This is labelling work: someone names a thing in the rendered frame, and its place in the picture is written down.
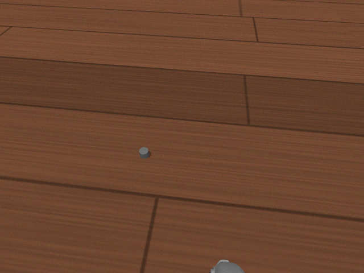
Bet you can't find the tin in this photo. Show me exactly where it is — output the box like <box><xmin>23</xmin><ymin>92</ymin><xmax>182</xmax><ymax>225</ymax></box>
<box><xmin>139</xmin><ymin>147</ymin><xmax>149</xmax><ymax>159</ymax></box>

